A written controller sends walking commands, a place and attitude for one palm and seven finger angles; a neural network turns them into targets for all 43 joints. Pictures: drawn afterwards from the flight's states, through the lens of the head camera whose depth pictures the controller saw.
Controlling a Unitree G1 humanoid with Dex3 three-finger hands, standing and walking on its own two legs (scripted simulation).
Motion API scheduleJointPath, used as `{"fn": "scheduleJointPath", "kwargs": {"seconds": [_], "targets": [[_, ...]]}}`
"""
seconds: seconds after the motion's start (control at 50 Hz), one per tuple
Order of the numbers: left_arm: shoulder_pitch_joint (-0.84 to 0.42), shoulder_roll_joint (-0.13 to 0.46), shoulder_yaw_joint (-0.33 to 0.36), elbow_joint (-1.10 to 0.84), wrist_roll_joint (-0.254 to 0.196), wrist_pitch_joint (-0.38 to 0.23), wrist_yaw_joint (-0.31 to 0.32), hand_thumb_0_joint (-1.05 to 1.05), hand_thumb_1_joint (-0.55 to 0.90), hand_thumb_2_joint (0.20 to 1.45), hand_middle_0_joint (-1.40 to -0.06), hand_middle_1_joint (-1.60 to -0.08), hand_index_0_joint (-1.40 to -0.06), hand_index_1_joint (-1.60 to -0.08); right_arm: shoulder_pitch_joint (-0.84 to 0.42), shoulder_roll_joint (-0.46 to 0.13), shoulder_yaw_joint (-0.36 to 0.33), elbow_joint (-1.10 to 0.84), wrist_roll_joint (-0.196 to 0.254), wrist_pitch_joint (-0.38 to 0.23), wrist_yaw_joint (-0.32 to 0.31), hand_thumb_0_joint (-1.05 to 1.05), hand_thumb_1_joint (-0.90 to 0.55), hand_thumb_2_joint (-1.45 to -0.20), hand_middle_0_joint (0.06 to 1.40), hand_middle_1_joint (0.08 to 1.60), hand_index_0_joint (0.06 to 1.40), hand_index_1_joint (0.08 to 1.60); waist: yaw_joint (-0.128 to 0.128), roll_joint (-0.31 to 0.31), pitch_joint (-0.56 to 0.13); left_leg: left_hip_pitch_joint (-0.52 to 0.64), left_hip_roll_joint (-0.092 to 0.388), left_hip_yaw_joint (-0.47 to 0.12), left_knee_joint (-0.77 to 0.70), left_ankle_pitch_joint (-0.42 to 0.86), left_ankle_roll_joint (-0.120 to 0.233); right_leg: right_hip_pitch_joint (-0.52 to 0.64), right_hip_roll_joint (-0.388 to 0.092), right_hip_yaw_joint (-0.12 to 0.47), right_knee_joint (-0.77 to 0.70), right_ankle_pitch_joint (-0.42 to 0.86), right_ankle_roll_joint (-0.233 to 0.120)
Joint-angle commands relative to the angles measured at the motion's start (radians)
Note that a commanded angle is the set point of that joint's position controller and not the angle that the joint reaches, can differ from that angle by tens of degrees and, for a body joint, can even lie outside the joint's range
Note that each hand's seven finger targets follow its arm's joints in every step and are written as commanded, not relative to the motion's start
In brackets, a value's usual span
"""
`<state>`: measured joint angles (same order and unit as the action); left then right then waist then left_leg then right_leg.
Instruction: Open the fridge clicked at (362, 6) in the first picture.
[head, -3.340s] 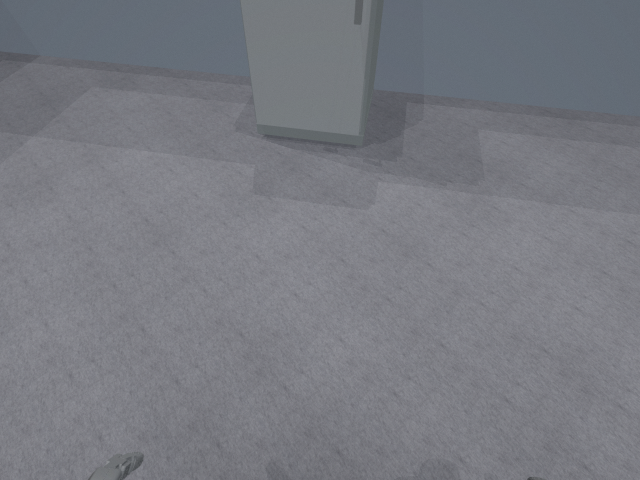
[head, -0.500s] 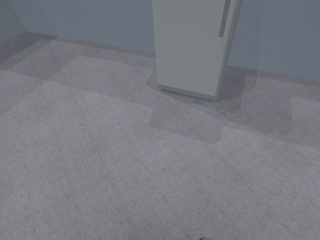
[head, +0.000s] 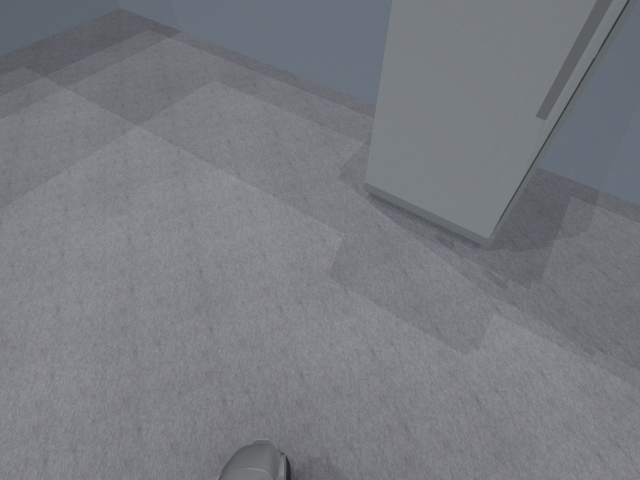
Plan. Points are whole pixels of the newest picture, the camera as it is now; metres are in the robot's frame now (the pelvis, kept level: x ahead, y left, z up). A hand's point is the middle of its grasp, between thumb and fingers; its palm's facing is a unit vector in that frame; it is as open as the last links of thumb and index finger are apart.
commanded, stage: walk to a spot facing it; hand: right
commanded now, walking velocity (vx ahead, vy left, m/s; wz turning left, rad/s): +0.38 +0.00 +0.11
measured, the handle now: (597, 13) +1.06 -0.48 +0.13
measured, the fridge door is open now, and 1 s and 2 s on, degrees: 0 0 0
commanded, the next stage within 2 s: turn to face it in 0.74 s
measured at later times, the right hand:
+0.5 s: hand (446, 478) +0.18 -0.16 -0.18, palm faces +0.13 +0.98 -0.14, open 7.3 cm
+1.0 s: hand (439, 270) +0.53 -0.17 -0.16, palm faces -0.07 +0.97 -0.22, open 7.4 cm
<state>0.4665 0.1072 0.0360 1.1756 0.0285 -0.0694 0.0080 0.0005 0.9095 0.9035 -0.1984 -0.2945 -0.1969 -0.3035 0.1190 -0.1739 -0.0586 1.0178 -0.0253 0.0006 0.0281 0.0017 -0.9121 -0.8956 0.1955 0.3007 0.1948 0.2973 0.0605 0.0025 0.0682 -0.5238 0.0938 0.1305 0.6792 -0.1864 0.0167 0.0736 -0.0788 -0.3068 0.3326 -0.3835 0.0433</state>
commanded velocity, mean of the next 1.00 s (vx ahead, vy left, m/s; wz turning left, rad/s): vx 0.27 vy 0.00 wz -0.01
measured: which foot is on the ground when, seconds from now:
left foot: up 0.00-0.04, down 0.06-0.56, up 0.58-0.98, down 1.00-1.00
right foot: down 0.00-0.06, up 0.08-0.52, down 0.54-1.00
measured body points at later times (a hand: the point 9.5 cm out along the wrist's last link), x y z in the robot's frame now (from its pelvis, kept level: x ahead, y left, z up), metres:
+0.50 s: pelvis +0.23 +0.00 +0.00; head +0.24 -0.02 +0.45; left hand +0.34 +0.24 -0.13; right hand +0.17 -0.21 -0.16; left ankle +0.14 +0.11 -0.73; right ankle +0.33 -0.12 -0.72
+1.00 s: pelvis +0.42 +0.01 +0.00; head +0.44 +0.02 +0.44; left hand +0.34 +0.21 -0.17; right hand +0.53 -0.22 -0.14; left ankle +0.51 +0.13 -0.73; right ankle +0.35 -0.12 -0.73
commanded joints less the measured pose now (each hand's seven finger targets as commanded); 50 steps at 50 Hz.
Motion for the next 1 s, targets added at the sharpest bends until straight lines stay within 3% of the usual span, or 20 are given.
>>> {"fn": "scheduleJointPath", "kwargs": {"seconds": [0.0, 0.02, 0.04, 0.06, 0.12, 0.16, 0.24, 0.4, 0.44, 0.48, 0.5, 0.52, 0.54, 0.6, 0.64, 0.7, 0.88, 0.94, 0.96, 0.98], "targets": [[0.003, 0.180, 0.033, -0.037, -0.008, -0.010, 0.009, 0.000, 0.900, 0.900, -0.200, -0.300, -0.200, -0.300, 0.255, -0.087, -0.027, 0.023, -0.012, -0.054, -0.008, 0.000, -0.900, -0.900, 0.200, 0.300, 0.200, 0.300, -0.163, -0.066, -0.102, 0.420, -0.087, 0.051, -0.149, 0.038, 0.055, -0.141, -0.197, 0.049, 0.316, 0.762, -0.092], [0.019, 0.145, 0.029, -0.051, -0.018, -0.010, -0.003, 0.000, 0.900, 0.900, -0.200, -0.300, -0.200, -0.300, 0.387, -0.182, -0.053, 0.061, -0.018, -0.068, -0.020, 0.000, -0.900, -0.900, 0.200, 0.300, 0.200, 0.300, -0.214, 0.111, -0.220, 0.675, 0.103, -0.175, -0.185, 0.015, 0.113, -0.370, -0.127, 0.024, 0.612, 0.479, -0.056], [0.047, 0.087, 0.015, -0.090, -0.026, -0.008, -0.005, 0.000, 0.900, 0.900, -0.200, -0.300, -0.200, -0.300, 0.455, -0.285, -0.075, 0.073, -0.001, -0.069, -0.032, 0.000, -0.900, -0.900, 0.200, 0.300, 0.200, 0.300, -0.193, 0.311, -0.307, 0.811, 0.356, -0.621, -0.321, 0.074, 0.224, -0.618, 0.024, 0.103, 0.934, -0.157, -0.017], [-0.047, 0.113, 0.024, -0.113, -0.027, 0.001, 0.000, 0.000, 0.900, 0.900, -0.200, -0.300, -0.200, -0.300, 0.404, -0.279, -0.075, 0.065, 0.017, -0.057, -0.039, 0.000, -0.900, -0.900, 0.200, 0.300, 0.200, 0.300, -0.194, 0.191, -0.224, 0.721, 0.362, -0.626, -0.400, -0.004, 0.239, -0.684, -0.008, 0.244, 1.045, -0.165, -0.047], [-0.115, 0.086, 0.027, -0.110, -0.011, 0.014, -0.003, 0.000, 0.900, 0.900, -0.200, -0.300, -0.200, -0.300, 0.186, -0.141, -0.030, 0.013, 0.013, -0.064, -0.040, 0.000, -0.900, -0.900, 0.200, 0.300, 0.200, 0.300, -0.092, 0.044, -0.023, 0.326, 0.273, -0.382, -0.465, -0.142, 0.156, -0.650, -0.114, 0.288, 0.992, 0.053, -0.042], [-0.055, 0.053, 0.023, -0.088, -0.002, 0.034, -0.006, 0.000, 0.900, 0.900, -0.200, -0.300, -0.200, -0.300, 0.151, -0.087, -0.013, 0.013, 0.004, -0.076, -0.042, 0.000, -0.900, -0.900, 0.200, 0.300, 0.200, 0.300, -0.040, 0.041, 0.000, 0.215, 0.213, -0.239, -0.497, -0.071, 0.124, -0.572, -0.113, 0.271, 0.897, 0.100, -0.030], [-0.095, 0.050, 0.027, -0.119, -0.001, 0.047, -0.018, 0.000, 0.900, 0.900, -0.200, -0.300, -0.200, -0.300, 0.194, -0.080, -0.011, 0.032, -0.001, -0.089, -0.041, 0.000, -0.900, -0.900, 0.200, 0.300, 0.200, 0.300, -0.033, 0.097, 0.002, 0.249, 0.180, -0.152, -0.509, 0.023, 0.130, -0.610, -0.111, 0.246, 0.725, 0.158, -0.008], [-0.361, 0.089, 0.017, -0.224, -0.005, 0.025, -0.044, 0.000, 0.900, 0.900, -0.200, -0.300, -0.200, -0.300, 0.291, -0.128, -0.008, 0.067, 0.000, -0.091, -0.040, 0.000, -0.900, -0.900, 0.200, 0.300, 0.200, 0.300, -0.099, 0.077, 0.044, 0.438, 0.197, -0.128, -0.463, 0.169, 0.124, -0.613, -0.064, 0.183, 0.358, 0.191, -0.024], [-0.354, 0.107, 0.019, -0.228, -0.006, 0.019, -0.043, 0.000, 0.900, 0.900, -0.200, -0.300, -0.200, -0.300, 0.302, -0.139, -0.012, 0.073, -0.001, -0.086, -0.041, 0.000, -0.900, -0.900, 0.200, 0.300, 0.200, 0.300, -0.090, 0.056, 0.028, 0.458, 0.208, -0.132, -0.418, 0.207, 0.122, -0.539, -0.049, 0.170, 0.301, 0.160, -0.041], [-0.210, 0.142, 0.030, -0.182, 0.001, 0.010, -0.032, 0.000, 0.900, 0.900, -0.200, -0.300, -0.200, -0.300, 0.275, -0.150, -0.014, 0.072, 0.005, -0.083, -0.040, 0.000, -0.900, -0.900, 0.200, 0.300, 0.200, 0.300, -0.013, 0.011, -0.028, 0.405, 0.156, -0.050, -0.214, 0.361, 0.088, -0.300, 0.006, 0.124, 0.199, 0.188, -0.058], [-0.058, 0.204, 0.045, -0.139, 0.006, 0.002, -0.022, 0.000, 0.900, 0.900, -0.200, -0.300, -0.200, -0.300, 0.273, -0.129, -0.011, 0.064, 0.010, -0.082, -0.037, 0.000, -0.900, -0.900, 0.200, 0.300, 0.200, 0.300, 0.049, -0.077, -0.125, 0.291, 0.093, 0.001, 0.014, 0.336, 0.046, -0.055, -0.046, 0.211, 0.149, 0.219, -0.092], [0.065, 0.327, 0.076, -0.112, 0.018, -0.003, -0.010, 0.000, 0.900, 0.900, -0.200, -0.300, -0.200, -0.300, 0.302, -0.069, -0.001, 0.043, 0.022, -0.080, -0.026, 0.000, -0.900, -0.900, 0.200, 0.300, 0.200, 0.300, 0.075, -0.330, -0.222, 0.043, -0.047, 0.068, 0.338, -0.064, -0.009, 0.154, -0.308, 0.569, 0.063, 0.237, -0.191], [0.121, 0.361, 0.076, -0.103, 0.001, 0.009, -0.001, 0.000, 0.900, 0.900, -0.200, -0.300, -0.200, -0.300, 0.234, -0.084, 0.005, 0.003, 0.016, -0.083, -0.025, 0.000, -0.900, -0.900, 0.200, 0.300, 0.200, 0.300, 0.090, -0.328, -0.229, -0.068, -0.074, -0.039, 0.539, -0.380, -0.001, 0.167, -0.408, 0.716, -0.035, 0.263, -0.253], [-0.099, 0.217, 0.040, -0.147, -0.003, -0.003, 0.008, 0.000, 0.900, 0.900, -0.200, -0.300, -0.200, -0.300, 0.167, -0.061, -0.008, 0.019, 0.006, -0.064, -0.018, 0.000, -0.900, -0.900, 0.200, 0.300, 0.200, 0.300, 0.003, -0.103, -0.024, -0.097, 0.039, -0.122, 0.605, -0.197, 0.001, -0.144, -0.337, 0.509, -0.107, 0.201, -0.199], [-0.158, 0.167, 0.026, -0.145, -0.006, -0.015, 0.011, 0.000, 0.900, 0.900, -0.200, -0.300, -0.200, -0.300, 0.231, -0.023, -0.004, 0.052, -0.001, -0.040, -0.013, 0.000, -0.900, -0.900, 0.200, 0.300, 0.200, 0.300, -0.058, -0.088, -0.003, -0.023, 0.048, -0.117, 0.557, -0.109, -0.015, -0.242, -0.273, 0.352, -0.126, 0.255, -0.153], [-0.155, 0.140, 0.031, -0.148, -0.007, -0.018, 0.013, 0.000, 0.900, 0.900, -0.200, -0.300, -0.200, -0.300, 0.254, 0.000, -0.012, 0.043, -0.005, -0.006, -0.016, 0.000, -0.900, -0.900, 0.200, 0.300, 0.200, 0.300, -0.080, -0.107, 0.002, -0.022, 0.049, -0.107, 0.482, -0.043, -0.030, -0.290, -0.246, 0.237, -0.166, 0.244, -0.159], [-0.062, 0.166, 0.028, -0.100, -0.001, 0.001, 0.013, 0.000, 0.900, 0.900, -0.200, -0.300, -0.200, -0.300, 0.055, -0.006, 0.000, -0.046, -0.001, -0.016, -0.018, 0.000, -0.900, -0.900, 0.200, 0.300, 0.200, 0.300, -0.032, -0.109, 0.041, 0.059, 0.009, -0.020, 0.003, -0.001, -0.036, -0.186, -0.231, 0.156, -0.047, 0.594, -0.175], [-0.069, 0.162, 0.023, -0.085, -0.009, 0.011, 0.011, 0.000, 0.900, 0.900, -0.200, -0.300, -0.200, -0.300, 0.175, -0.043, -0.001, -0.004, -0.004, -0.039, -0.030, 0.000, -0.900, -0.900, 0.200, 0.300, 0.200, 0.300, -0.093, -0.072, -0.055, 0.332, -0.031, 0.018, -0.179, 0.126, -0.038, -0.230, -0.174, 0.174, 0.139, 0.585, -0.126], [-0.067, 0.139, 0.018, -0.087, -0.015, 0.010, 0.007, 0.000, 0.900, 0.900, -0.200, -0.300, -0.200, -0.300, 0.244, -0.098, -0.011, 0.019, -0.007, -0.052, -0.037, 0.000, -0.900, -0.900, 0.200, 0.300, 0.200, 0.300, -0.124, -0.001, -0.115, 0.476, 0.031, -0.039, -0.203, 0.304, -0.033, -0.303, -0.124, 0.161, 0.251, 0.454, -0.086], [-0.031, 0.087, 0.013, -0.101, -0.022, 0.012, 0.001, 0.000, 0.900, 0.900, -0.200, -0.300, -0.200, -0.300, 0.307, -0.192, -0.030, 0.033, -0.012, -0.064, -0.047, 0.000, -0.900, -0.900, 0.200, 0.300, 0.200, 0.300, -0.137, 0.207, -0.213, 0.668, 0.264, -0.246, -0.202, 0.574, 0.033, -0.482, -0.024, 0.106, 0.477, 0.077, -0.040]]}}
